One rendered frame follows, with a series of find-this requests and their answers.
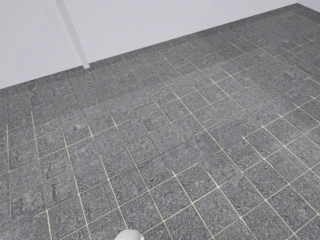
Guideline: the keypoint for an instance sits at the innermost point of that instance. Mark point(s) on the left robot thigh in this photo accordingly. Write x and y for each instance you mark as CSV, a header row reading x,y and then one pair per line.
x,y
129,234

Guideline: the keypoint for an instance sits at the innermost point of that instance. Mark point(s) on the panel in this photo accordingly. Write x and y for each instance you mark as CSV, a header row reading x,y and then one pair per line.
x,y
70,27

